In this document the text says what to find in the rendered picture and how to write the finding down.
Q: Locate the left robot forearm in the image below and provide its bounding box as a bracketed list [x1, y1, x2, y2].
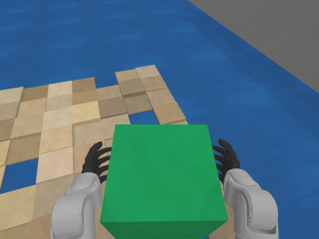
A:
[50, 172, 103, 239]

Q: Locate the left robot hand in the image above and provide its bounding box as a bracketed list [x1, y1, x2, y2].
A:
[82, 141, 112, 183]

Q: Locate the right robot hand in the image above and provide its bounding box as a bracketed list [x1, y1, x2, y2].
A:
[212, 138, 240, 184]

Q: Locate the carton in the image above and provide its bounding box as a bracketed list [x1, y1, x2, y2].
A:
[100, 124, 228, 239]

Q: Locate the right robot forearm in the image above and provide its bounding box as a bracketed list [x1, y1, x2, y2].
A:
[222, 168, 279, 239]

